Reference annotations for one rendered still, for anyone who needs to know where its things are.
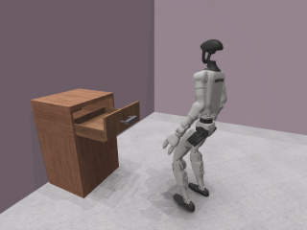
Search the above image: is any handle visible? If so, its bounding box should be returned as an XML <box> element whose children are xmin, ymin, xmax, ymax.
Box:
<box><xmin>120</xmin><ymin>115</ymin><xmax>137</xmax><ymax>125</ymax></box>

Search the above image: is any robot left forearm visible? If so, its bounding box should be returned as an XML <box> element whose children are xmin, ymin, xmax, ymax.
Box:
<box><xmin>175</xmin><ymin>103</ymin><xmax>201</xmax><ymax>137</ymax></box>

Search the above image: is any cabinet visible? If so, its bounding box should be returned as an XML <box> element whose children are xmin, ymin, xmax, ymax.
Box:
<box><xmin>31</xmin><ymin>88</ymin><xmax>119</xmax><ymax>198</ymax></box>

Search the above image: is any drawer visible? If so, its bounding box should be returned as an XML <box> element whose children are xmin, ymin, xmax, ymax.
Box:
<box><xmin>74</xmin><ymin>101</ymin><xmax>140</xmax><ymax>143</ymax></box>

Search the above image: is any robot right forearm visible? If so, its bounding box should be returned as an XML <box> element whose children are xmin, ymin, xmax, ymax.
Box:
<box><xmin>211</xmin><ymin>103</ymin><xmax>225</xmax><ymax>121</ymax></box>

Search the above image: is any left robot upper arm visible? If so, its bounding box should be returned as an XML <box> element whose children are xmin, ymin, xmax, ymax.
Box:
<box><xmin>193</xmin><ymin>71</ymin><xmax>208</xmax><ymax>113</ymax></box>

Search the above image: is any humanoid robot torso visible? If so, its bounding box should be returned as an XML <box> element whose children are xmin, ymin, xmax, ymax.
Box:
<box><xmin>195</xmin><ymin>67</ymin><xmax>224</xmax><ymax>139</ymax></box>

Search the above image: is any robot left shin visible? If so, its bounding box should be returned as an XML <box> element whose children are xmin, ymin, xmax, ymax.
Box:
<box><xmin>172</xmin><ymin>161</ymin><xmax>191</xmax><ymax>203</ymax></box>

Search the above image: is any left robot hand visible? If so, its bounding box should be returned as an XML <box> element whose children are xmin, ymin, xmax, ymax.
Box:
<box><xmin>162</xmin><ymin>132</ymin><xmax>180</xmax><ymax>155</ymax></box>

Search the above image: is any right robot upper arm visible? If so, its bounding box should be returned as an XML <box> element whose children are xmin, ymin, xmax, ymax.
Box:
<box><xmin>220</xmin><ymin>71</ymin><xmax>227</xmax><ymax>104</ymax></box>

